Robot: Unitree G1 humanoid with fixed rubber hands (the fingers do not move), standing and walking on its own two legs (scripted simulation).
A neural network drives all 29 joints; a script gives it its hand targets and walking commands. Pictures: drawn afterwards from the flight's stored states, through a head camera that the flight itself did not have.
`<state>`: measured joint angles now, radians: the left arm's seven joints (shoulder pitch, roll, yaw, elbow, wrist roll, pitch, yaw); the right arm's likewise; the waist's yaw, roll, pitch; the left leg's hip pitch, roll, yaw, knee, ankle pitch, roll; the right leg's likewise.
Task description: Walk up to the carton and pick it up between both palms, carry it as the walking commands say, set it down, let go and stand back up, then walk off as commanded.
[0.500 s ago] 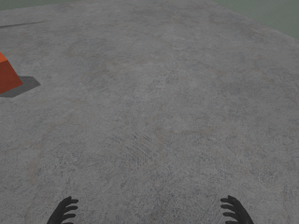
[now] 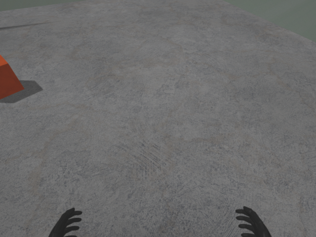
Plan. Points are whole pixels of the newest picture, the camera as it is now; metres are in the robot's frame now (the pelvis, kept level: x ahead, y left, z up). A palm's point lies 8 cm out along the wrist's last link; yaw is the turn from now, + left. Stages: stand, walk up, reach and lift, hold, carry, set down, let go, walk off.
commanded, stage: stand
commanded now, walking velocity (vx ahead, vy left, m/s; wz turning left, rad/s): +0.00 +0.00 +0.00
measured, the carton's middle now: out of the picture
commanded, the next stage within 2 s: walk up in 1.60 s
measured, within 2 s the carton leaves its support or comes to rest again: neither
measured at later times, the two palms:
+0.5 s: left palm out of the picture +0.14 +0.27 -0.08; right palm out of the picture +0.15 -0.25 -0.07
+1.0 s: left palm out of the picture +0.12 +0.27 -0.08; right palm out of the picture +0.14 -0.25 -0.07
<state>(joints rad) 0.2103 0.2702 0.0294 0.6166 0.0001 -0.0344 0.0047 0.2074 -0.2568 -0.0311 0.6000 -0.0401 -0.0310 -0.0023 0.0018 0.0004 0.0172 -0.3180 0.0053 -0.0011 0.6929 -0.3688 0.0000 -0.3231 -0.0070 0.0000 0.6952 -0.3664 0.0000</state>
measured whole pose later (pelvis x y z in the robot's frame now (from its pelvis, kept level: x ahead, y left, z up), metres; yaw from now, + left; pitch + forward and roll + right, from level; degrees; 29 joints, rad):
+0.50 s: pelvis -0.01 +0.00 +0.00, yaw +0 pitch -1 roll +0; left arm 0.21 0.29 0.03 0.64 0.00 -0.04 0.00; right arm 0.21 -0.26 -0.03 0.60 -0.04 -0.03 0.00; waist 0.00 0.00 0.02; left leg -0.32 0.01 0.00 0.69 -0.36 0.00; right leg -0.32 -0.01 0.00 0.69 -0.35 0.00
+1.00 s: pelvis -0.01 +0.01 +0.00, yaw +0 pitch -1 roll -1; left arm 0.21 0.29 0.03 0.67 0.00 -0.04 0.00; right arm 0.21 -0.27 -0.03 0.61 -0.04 -0.04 0.00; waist 0.00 0.00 0.02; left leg -0.32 0.01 0.00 0.69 -0.35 0.00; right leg -0.31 0.00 0.00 0.66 -0.33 0.00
